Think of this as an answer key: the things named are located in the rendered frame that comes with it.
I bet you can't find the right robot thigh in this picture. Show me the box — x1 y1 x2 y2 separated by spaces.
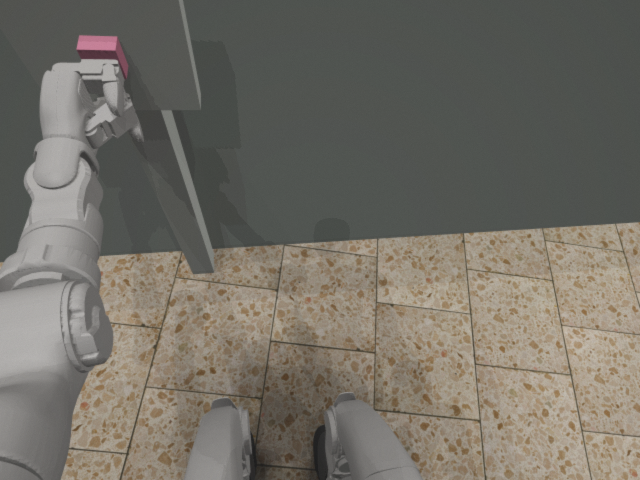
324 400 423 480

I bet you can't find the robot left hand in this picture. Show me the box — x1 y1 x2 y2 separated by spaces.
39 59 144 157

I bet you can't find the button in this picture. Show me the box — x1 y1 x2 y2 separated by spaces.
76 35 128 79

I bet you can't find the panel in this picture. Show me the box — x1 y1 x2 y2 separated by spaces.
0 0 214 274

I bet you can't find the robot left upper arm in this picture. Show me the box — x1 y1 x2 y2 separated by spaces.
0 280 113 480

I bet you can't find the robot left forearm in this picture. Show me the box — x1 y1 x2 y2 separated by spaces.
0 137 103 292

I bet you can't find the robot right shin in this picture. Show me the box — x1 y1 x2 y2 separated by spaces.
325 392 356 480

